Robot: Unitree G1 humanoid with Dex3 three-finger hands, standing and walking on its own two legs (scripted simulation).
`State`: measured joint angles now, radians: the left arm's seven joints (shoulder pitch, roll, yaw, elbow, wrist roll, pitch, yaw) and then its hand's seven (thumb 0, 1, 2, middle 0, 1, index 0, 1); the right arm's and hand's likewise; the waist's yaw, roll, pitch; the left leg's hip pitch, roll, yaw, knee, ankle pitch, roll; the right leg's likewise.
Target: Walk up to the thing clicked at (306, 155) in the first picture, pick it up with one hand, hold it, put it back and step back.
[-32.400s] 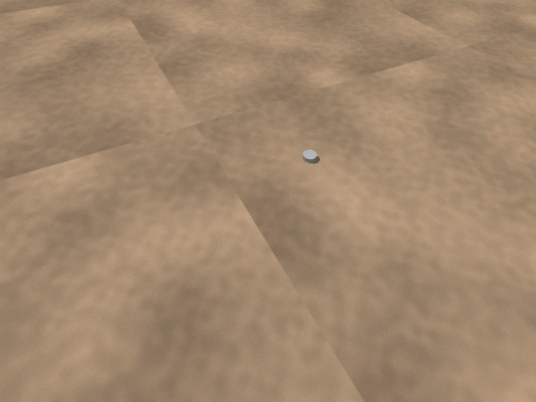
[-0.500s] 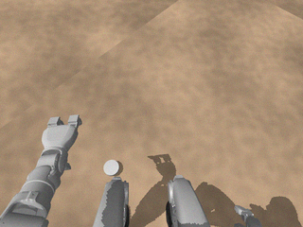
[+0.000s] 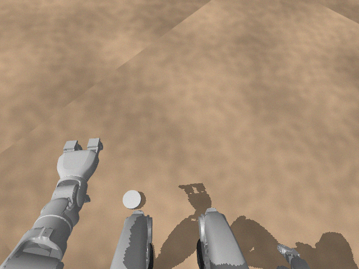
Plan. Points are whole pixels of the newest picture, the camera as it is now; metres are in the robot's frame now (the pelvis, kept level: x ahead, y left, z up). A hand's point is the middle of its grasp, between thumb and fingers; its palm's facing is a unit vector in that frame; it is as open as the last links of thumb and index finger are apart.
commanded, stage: withdraw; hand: left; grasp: from above
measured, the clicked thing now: (132, 199) +0.35 +0.18 -0.58
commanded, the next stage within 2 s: approach in 0.12 s
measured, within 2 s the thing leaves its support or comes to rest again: neither
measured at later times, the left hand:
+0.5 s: hand (119, 199) +0.32 +0.18 -0.33, palm faces -0.47 +0.02 -0.88, open 14.0 cm
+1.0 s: hand (129, 191) +0.38 +0.18 -0.50, palm faces -0.51 -0.03 -0.86, open 14.0 cm
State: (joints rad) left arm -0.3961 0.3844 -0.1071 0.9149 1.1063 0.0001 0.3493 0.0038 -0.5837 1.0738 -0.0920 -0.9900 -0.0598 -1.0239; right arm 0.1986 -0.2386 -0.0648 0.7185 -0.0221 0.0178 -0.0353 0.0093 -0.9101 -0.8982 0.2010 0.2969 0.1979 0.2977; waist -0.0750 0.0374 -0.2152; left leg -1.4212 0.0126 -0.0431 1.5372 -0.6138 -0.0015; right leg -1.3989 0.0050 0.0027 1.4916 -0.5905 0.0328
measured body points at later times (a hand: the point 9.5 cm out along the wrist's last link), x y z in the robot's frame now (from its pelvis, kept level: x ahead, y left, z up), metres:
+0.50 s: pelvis -0.04 -0.01 -0.14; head +0.16 +0.01 +0.26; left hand +0.34 +0.18 -0.28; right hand +0.06 -0.28 -0.28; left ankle +0.04 +0.12 -0.56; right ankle +0.05 -0.14 -0.56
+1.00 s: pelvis -0.04 -0.01 -0.27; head +0.22 +0.04 +0.10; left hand +0.40 +0.18 -0.45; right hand -0.02 -0.27 -0.38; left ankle +0.04 +0.12 -0.56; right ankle +0.05 -0.14 -0.56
